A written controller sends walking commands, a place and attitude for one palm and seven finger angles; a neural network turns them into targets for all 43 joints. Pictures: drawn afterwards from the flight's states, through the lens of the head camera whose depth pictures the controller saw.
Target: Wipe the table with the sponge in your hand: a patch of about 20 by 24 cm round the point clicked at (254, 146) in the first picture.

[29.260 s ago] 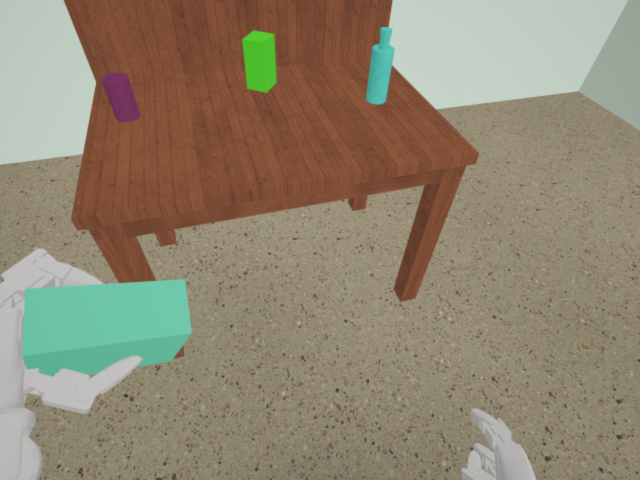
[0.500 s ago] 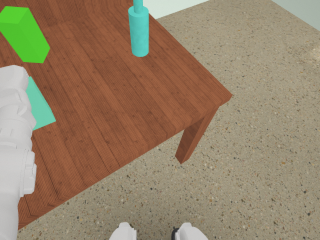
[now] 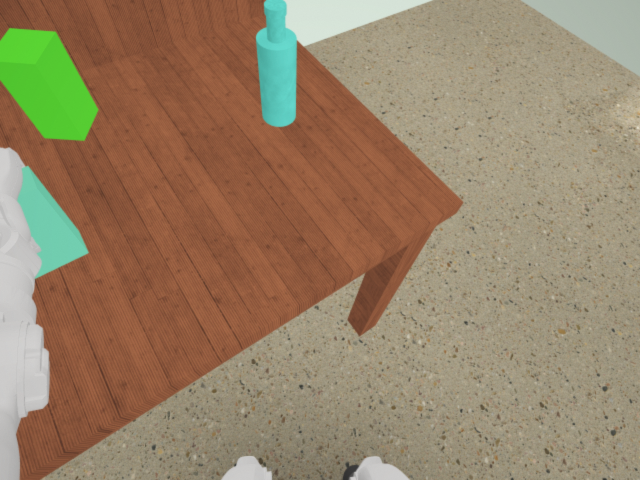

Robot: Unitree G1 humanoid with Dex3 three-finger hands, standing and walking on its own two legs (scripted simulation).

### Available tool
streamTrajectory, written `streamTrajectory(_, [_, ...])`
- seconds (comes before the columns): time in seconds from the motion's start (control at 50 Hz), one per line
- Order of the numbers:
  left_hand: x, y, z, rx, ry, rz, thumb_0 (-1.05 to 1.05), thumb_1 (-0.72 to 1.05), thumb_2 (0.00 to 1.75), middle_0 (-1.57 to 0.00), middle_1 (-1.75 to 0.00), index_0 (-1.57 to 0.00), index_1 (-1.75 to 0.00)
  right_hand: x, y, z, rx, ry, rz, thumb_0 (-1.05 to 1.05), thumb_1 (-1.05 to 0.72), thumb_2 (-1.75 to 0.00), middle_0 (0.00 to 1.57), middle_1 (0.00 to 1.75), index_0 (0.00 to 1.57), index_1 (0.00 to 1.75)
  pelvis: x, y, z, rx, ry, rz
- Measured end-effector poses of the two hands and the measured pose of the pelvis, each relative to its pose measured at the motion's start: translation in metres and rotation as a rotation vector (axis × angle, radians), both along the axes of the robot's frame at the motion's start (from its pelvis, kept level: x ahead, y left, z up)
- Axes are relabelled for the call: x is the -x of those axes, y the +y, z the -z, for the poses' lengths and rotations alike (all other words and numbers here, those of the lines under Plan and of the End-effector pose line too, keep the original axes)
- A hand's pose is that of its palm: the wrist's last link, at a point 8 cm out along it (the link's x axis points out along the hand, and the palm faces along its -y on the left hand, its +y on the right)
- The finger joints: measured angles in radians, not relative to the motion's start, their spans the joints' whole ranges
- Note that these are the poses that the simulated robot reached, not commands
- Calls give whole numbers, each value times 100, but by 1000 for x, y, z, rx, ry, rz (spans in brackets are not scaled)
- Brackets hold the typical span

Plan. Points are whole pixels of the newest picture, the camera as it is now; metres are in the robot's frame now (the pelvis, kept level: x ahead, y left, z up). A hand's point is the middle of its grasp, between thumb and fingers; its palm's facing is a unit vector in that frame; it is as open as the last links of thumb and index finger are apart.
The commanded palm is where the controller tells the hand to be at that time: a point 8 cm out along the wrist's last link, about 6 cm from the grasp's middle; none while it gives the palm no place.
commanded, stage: slide back across to the first lane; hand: left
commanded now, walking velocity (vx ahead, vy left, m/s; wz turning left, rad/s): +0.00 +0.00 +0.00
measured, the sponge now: (28, 240) +0.43 +0.37 -0.01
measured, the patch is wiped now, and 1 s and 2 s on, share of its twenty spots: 1.00 1.00 1.00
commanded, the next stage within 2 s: wipe back along the first lane in 0.26 s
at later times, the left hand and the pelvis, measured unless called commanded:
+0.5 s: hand out of the picture +0.42 +0.40 +0.03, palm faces -0.14 -0.03 -0.99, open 9.9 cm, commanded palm +0.39 +0.39 +0.07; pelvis +0.02 +0.00 +0.00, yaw +1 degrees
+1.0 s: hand out of the picture +0.38 +0.39 +0.03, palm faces -0.10 +0.00 -1.00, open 9.8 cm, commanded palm +0.34 +0.36 +0.06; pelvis +0.02 +0.01 +0.01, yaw +1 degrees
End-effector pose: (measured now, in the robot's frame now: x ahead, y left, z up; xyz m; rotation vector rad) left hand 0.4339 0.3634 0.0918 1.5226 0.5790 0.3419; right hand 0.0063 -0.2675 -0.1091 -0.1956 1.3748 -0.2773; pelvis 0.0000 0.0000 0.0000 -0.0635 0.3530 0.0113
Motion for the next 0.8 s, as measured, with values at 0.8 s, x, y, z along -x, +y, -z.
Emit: streamTrajectory(0.8, [56, 23, 4, -29, -44, 27, 0, -47, 106, -76, -135, -74, -141, -69, 7, -2, -29, -107, -55, 0, -90, -90, 20, 30, 20, 30, -18, 7, -7, -3, -59, -15])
